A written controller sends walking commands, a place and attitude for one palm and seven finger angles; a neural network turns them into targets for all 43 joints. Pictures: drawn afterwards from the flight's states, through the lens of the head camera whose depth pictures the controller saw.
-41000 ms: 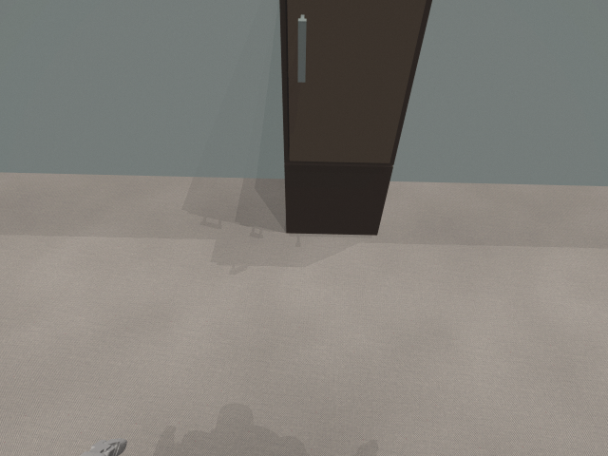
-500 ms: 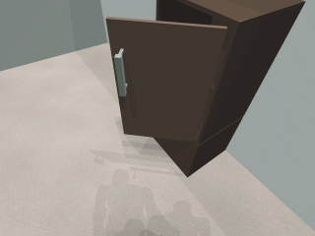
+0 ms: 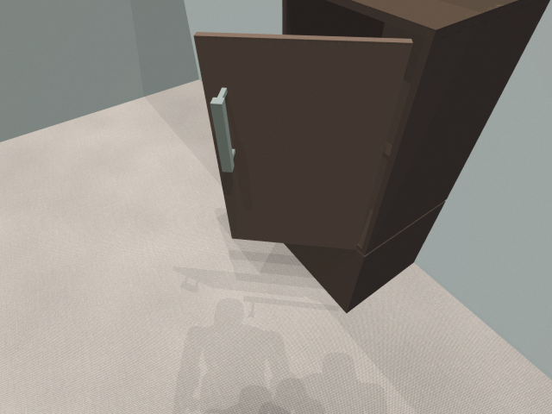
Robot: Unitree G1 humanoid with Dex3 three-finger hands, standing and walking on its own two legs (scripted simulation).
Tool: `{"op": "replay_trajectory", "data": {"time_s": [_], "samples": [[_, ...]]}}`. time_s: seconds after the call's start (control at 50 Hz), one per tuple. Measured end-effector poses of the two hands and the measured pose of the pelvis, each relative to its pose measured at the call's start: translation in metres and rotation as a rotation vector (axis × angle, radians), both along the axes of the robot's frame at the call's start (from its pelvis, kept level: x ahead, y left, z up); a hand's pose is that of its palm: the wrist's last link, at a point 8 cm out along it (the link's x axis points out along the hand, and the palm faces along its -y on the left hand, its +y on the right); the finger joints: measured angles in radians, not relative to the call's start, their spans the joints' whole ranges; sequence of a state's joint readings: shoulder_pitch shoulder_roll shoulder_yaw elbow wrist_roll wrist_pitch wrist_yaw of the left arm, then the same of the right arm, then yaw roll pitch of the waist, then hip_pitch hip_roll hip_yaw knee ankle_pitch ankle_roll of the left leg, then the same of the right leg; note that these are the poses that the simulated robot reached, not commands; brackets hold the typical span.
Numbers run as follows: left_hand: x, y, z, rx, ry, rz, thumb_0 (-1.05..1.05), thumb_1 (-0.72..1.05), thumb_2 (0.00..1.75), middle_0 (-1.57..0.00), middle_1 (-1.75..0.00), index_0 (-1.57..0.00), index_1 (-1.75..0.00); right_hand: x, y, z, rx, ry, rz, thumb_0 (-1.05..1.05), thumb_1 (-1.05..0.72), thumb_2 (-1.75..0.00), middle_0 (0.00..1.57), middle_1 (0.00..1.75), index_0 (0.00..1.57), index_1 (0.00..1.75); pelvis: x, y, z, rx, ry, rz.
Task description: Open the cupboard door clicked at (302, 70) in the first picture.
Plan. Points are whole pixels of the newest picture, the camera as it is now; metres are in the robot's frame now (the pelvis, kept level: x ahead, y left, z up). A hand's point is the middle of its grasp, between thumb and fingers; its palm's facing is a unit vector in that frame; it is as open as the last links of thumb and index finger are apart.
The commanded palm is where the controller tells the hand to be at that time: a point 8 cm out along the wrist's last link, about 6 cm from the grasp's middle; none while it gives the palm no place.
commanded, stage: look again from close up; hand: left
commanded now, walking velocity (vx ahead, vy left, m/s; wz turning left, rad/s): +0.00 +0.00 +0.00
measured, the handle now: (225, 131) +0.63 +0.14 +0.07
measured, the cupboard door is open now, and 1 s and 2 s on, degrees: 48 48 48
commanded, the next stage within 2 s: shuffle to correct the standing spot in 0.24 s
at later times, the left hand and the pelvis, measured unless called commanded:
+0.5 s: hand out of the picture +0.02 +0.17 -0.18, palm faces -0.01 -0.98 -0.19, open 7.4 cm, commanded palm none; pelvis +0.01 -0.01 +0.00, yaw -2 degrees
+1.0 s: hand out of the picture +0.07 +0.15 -0.18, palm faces -0.01 -0.98 -0.20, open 7.4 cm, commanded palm none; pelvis +0.09 -0.02 +0.00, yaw -5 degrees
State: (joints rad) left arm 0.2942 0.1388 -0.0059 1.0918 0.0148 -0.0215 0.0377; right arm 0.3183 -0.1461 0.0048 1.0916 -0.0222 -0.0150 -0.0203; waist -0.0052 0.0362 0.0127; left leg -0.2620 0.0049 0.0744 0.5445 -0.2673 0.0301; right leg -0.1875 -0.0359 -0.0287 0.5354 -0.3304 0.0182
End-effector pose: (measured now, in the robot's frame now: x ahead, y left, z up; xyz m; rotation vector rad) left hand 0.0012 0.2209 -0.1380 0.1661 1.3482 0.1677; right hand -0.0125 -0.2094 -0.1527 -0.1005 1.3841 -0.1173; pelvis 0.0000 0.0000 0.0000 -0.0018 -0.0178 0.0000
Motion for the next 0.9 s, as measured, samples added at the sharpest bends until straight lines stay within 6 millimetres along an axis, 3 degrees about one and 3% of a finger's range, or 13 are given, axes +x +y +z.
{"op": "replay_trajectory", "data": {"time_s": [0.18, 0.44, 0.68, 0.74, 0.84, 0.9], "samples": [[0.015, 0.008, 0.001, 0.003, -0.013, -0.018, 0.00, 0.90, 0.90, -0.20, -0.30, -0.20, -0.30, 0.022, -0.013, 0.008, -0.038, -0.042, 0.010, 0.02, -0.92, -0.90, 0.20, 0.30, 0.20, 0.30, 0.004, 0.001, 0.002, 0.010, 0.005, -0.010], [0.015, 0.000, -0.005, -0.024, 0.013, -0.023, 0.00, 0.90, 0.90, -0.20, -0.30, -0.20, -0.30, 0.047, -0.027, 0.015, -0.073, -0.077, 0.024, 0.01, -0.91, -0.90, 0.20, 0.30, 0.20, 0.30, 0.010, -0.005, 0.002, 0.010, 0.005, -0.022], [0.021, -0.019, -0.006, -0.012, 0.070, 0.000, 0.01, 0.90, 0.90, -0.20, -0.30, -0.20, -0.30, 0.055, -0.045, -0.002, -0.036, -0.011, -0.013, 0.01, -0.90, -0.90, 0.20, 0.30, 0.20, 0.30, 0.045, -0.028, -0.008, 0.009, 0.041, -0.039], [0.017, -0.026, -0.005, -0.014, 0.086, 0.032, 0.00, 0.90, 0.90, -0.20, -0.30, -0.20, -0.30, 0.077, -0.048, 0.002, -0.045, -0.006, 0.011, 0.01, -0.91, -0.90, 0.20, 0.30, 0.20, 0.30, 0.058, -0.029, -0.005, 0.009, 0.043, -0.038], [0.008, -0.032, -0.008, -0.046, 0.201, 0.038, 0.00, 0.90, 0.90, -0.20, -0.30, -0.20, -0.30, 0.141, -0.044, 0.011, -0.070, -0.118, 0.019, 0.01, -0.91, -0.90, 0.20, 0.30, 0.20, 0.30, 0.080, -0.023, -0.006, 0.008, 0.035, -0.062], [0.018, -0.028, -0.017, -0.058, 0.241, 0.027, 0.00, 0.90, 0.90, -0.20, -0.30, -0.20, -0.30, 0.169, -0.039, 0.013, -0.087, -0.200, 0.000, 0.01, -0.91, -0.90, 0.20, 0.30, 0.20, 0.30, 0.091, -0.019, -0.011, 0.008, 0.025, -0.085]]}}
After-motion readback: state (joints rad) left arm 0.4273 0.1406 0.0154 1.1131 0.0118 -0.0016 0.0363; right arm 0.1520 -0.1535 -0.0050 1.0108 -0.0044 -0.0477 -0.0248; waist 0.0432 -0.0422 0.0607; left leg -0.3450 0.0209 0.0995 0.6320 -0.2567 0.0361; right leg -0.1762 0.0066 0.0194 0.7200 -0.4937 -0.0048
